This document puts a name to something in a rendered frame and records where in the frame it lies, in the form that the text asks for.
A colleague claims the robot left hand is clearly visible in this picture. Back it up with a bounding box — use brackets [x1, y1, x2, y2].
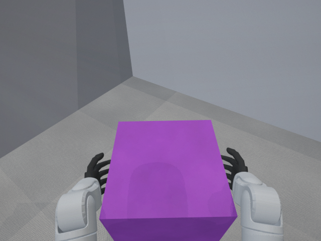
[84, 153, 111, 195]

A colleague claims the carton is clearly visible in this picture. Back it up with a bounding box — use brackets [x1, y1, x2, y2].
[99, 120, 238, 241]

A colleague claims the robot right hand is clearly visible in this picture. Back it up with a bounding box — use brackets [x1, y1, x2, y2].
[221, 148, 248, 190]

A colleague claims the left robot forearm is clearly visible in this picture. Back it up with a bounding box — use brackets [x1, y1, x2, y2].
[55, 177, 102, 241]

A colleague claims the right robot forearm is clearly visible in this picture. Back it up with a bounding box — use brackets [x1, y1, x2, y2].
[232, 172, 284, 241]

